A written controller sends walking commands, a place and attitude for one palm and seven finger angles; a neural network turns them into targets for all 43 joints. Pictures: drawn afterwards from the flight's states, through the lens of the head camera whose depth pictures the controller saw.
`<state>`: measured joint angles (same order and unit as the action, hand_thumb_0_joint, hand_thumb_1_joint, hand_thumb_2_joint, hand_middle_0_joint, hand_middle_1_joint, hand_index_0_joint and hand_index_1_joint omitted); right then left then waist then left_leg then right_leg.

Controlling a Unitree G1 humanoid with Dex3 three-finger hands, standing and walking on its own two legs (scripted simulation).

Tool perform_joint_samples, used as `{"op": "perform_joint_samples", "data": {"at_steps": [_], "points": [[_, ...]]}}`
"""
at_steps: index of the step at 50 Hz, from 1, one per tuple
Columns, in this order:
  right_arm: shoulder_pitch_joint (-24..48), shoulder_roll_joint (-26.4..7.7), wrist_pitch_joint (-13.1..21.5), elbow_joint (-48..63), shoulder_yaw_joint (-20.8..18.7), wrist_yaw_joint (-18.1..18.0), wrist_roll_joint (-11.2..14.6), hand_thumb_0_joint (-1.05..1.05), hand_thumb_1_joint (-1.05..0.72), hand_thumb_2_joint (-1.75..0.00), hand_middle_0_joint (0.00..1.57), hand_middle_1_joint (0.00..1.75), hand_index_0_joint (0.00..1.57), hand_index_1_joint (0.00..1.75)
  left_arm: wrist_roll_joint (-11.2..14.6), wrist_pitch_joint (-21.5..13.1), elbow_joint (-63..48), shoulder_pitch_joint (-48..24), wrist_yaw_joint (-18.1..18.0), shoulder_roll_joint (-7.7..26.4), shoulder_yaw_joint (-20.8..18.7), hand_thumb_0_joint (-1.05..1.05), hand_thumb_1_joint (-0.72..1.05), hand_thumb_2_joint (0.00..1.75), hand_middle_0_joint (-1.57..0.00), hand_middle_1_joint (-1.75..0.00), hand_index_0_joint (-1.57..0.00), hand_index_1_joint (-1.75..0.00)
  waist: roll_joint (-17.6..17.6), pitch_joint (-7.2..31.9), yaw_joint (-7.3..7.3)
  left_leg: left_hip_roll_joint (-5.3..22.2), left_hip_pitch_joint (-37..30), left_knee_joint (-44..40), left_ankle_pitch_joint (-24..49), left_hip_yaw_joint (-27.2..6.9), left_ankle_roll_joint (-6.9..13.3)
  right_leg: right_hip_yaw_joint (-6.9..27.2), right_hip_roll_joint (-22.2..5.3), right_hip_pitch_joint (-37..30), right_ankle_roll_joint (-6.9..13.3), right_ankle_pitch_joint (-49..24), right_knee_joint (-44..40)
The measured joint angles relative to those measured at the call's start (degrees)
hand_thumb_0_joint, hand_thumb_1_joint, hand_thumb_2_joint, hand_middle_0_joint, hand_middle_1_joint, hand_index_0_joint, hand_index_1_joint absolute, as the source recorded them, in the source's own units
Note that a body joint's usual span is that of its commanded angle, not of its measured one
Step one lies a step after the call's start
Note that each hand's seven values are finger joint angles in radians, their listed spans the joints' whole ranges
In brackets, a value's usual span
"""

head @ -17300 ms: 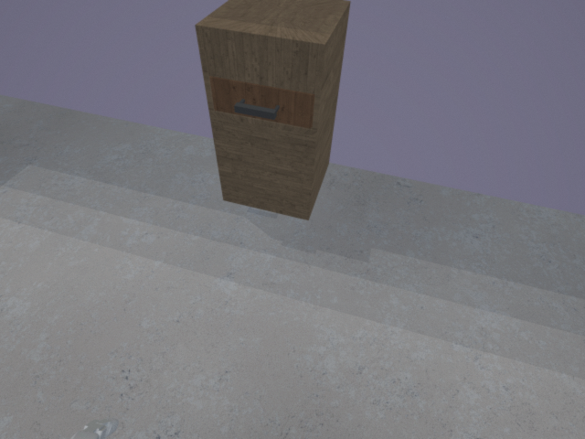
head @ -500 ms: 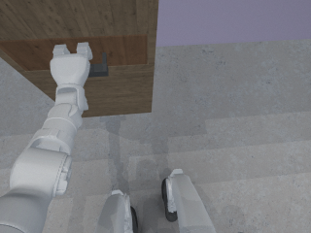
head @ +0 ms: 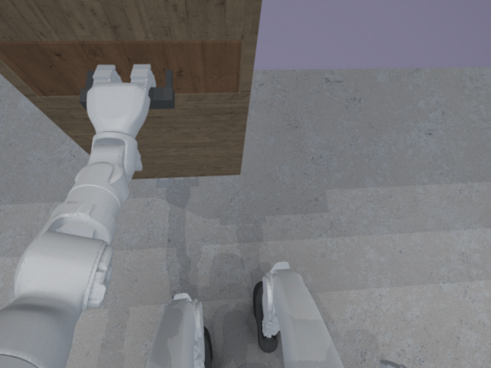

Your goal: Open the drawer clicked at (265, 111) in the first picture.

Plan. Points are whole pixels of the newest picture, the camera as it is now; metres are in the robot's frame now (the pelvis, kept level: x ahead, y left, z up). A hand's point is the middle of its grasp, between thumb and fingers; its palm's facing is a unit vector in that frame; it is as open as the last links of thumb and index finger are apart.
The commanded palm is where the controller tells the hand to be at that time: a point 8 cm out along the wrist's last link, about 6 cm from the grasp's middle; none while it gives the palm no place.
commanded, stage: lower the fingers behind the handle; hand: left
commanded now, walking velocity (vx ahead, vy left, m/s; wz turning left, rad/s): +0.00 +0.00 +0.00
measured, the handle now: (129, 87) +0.59 +0.14 -0.04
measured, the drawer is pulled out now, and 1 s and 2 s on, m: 0.00 0.00 0.01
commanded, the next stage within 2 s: close the thumb around the handle in 0.66 s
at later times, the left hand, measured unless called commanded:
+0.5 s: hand (139, 122) +0.53 +0.13 -0.06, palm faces -0.01 +0.00 -1.00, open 13.9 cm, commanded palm +0.51 +0.13 -0.01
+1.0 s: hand (131, 123) +0.53 +0.14 -0.06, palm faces -0.05 -0.01 -1.00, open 12.3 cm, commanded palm +0.51 +0.14 -0.01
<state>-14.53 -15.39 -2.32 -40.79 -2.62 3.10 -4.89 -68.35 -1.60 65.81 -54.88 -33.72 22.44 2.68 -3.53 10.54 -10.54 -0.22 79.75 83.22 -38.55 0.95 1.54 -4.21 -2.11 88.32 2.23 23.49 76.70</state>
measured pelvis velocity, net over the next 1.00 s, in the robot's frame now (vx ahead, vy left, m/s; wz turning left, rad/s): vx -0.01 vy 0.00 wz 0.00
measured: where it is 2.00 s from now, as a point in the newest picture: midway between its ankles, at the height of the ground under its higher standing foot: (235, 352)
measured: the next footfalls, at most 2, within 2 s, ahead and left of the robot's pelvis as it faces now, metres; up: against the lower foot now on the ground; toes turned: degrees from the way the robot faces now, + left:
none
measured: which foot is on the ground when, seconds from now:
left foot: down 0.00-1.00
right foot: down 0.00-1.00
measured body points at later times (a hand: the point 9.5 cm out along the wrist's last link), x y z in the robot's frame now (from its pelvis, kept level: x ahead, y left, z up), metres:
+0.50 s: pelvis -0.01 +0.00 -0.02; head +0.19 -0.02 +0.38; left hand +0.53 +0.12 -0.01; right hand -0.01 -0.27 -0.16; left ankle -0.01 +0.10 -0.58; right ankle +0.09 -0.11 -0.58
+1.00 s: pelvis -0.01 +0.00 -0.02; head +0.18 -0.01 +0.39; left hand +0.53 +0.14 +0.00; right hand +0.00 -0.28 -0.15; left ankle -0.01 +0.10 -0.58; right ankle +0.09 -0.11 -0.58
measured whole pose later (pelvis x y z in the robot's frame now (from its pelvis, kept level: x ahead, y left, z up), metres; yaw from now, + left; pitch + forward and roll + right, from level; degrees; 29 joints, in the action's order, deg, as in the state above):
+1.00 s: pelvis -0.01 +0.00 -0.02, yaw +0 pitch +36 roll -1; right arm -15.0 -15.2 -0.3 -40.5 -1.2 2.1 -3.7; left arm -66.3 -1.4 66.9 -58.2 -27.6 25.0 3.8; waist -3.8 10.9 -11.4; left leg -0.3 83.9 86.7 -38.5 0.5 1.4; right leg -4.6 -2.3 92.2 2.6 23.1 79.5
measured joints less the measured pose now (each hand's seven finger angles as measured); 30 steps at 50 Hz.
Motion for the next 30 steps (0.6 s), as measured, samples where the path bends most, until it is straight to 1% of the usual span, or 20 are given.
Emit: {"op": "perform_joint_samples", "data": {"at_steps": [2, 4, 7, 11, 15, 19, 23, 27, 30], "points": [[0.56, 0.38, -0.13, -0.36, 0.05, 0.28, 0.07, 0.0, -0.9, -0.9, 0.2, 0.29, 0.2, 0.3, 0.39, 1.75, 0.55, -0.79, -0.48, -0.02, 0.13, 0.0, -0.49, 0.31, -0.32, -1.2, -0.31, -1.2, -0.03, -0.41, 0.06, -0.06, 0.69, 0.49, 0.09, -0.06, -0.03, -0.05, -0.09, 0.61, 0.02, -0.14, 0.38], [0.97, 0.8, -0.18, -0.61, 0.19, 0.46, 0.25, 0.0, -0.9, -0.9, 0.2, 0.29, 0.2, 0.3, 0.91, 3.3, 1.11, -1.67, -0.22, -0.03, 0.83, 0.0, -0.49, 0.31, -0.32, -1.2, -0.31, -1.2, -0.19, -0.63, 0.01, -0.12, 1.22, 0.73, 0.28, -0.21, -0.08, -0.2, -0.19, 1.0, 0.06, -0.33, 0.48], [1.27, 1.42, -0.01, -0.87, 0.62, 0.43, 0.51, 0.0, -0.9, -0.9, 0.2, 0.29, 0.2, 0.3, 2.0, 4.74, 1.93, -3.07, 1.68, -0.19, 1.67, 0.0, -0.49, 0.31, -0.32, -1.2, -0.31, -1.2, -0.31, -0.7, -0.27, -0.17, 1.52, 0.77, 0.59, -0.38, -0.12, -0.36, -0.27, 1.15, 0.13, -0.62, 0.37], [0.89, 1.74, 0.35, -0.67, 1.53, 0.09, 0.73, 0.0, -0.9, -0.9, 0.2, 0.3, 0.2, 0.3, 2.87, 4.79, 3.21, -4.16, 4.52, -0.11, 1.98, 0.0, -0.49, 0.31, -0.32, -1.2, -0.31, -1.2, -0.43, -0.23, -1.0, -0.13, 1.54, 0.77, 0.75, -0.43, -0.17, -0.41, -0.22, 1.15, 0.26, -0.8, 0.32], [-0.15, 1.34, 0.76, -0.12, 2.04, -0.26, 0.8, 0.0, -0.9, -0.9, 0.2, 0.3, 0.2, 0.3, 2.25, 3.34, 4.01, -4.29, 5.79, 0.46, 2.02, 0.0, -0.49, 0.31, -0.32, -1.2, -0.31, -1.2, -0.68, 0.51, -1.54, -0.01, 2.07, 1.58, 0.39, -0.28, -0.17, -0.28, -0.11, 1.86, 0.35, -0.58, 1.16], [-0.84, 0.73, 1.04, 0.22, 1.91, -0.45, 0.81, 0.0, -0.9, -0.9, 0.2, 0.3, 0.2, 0.3, 1.61, 1.86, 3.37, -3.97, 5.44, 0.9, 1.47, 0.0, -0.49, 0.31, -0.32, -1.2, -0.31, -1.2, -0.82, 0.43, -1.61, 0.07, 3.2, 2.93, -0.09, 0.01, -0.11, -0.01, -0.04, 3.22, 0.36, -0.33, 2.51], [-0.95, 0.39, 1.24, 0.08, 1.58, -0.48, 0.8, 0.0, -0.9, -0.9, 0.2, 0.3, 0.2, 0.3, 1.28, 1.15, 1.51, -3.65, 3.91, 1.27, 0.32, 0.0, -0.49, 0.31, -0.32, -1.2, -0.31, -1.2, -0.71, 0.01, -1.34, 0.09, 4.49, 3.96, -0.24, 0.29, -0.08, 0.25, -0.04, 4.7, 0.35, -0.33, 3.56], [-0.53, 0.36, 1.31, -0.38, 1.24, -0.29, 0.89, 0.0, -0.9, -0.9, 0.2, 0.29, 0.2, 0.3, 1.16, 2.12, 1.39, -4.36, 2.61, 1.45, 0.55, 0.0, -0.49, 0.31, -0.32, -1.2, -0.31, -1.2, -0.73, -0.46, -1.06, 0.0, 5.4, 4.42, -0.1, 0.22, -0.16, 0.2, -0.16, 5.55, 0.41, -0.47, 3.96], [0.02, 0.49, 1.27, -0.57, 1.28, -0.19, 1.01, 0.0, -0.9, -0.9, 0.2, 0.29, 0.2, 0.3, 1.63, 3.2, 1.35, -4.85, 2.76, 1.46, 0.3, 0.0, -0.49, 0.31, -0.32, -1.2, -0.31, -1.2, -0.65, -0.81, -1.02, 0.02, 5.51, 4.29, 0.12, 0.13, -0.21, 0.11, -0.14, 5.58, 0.46, -0.68, 3.76]]}}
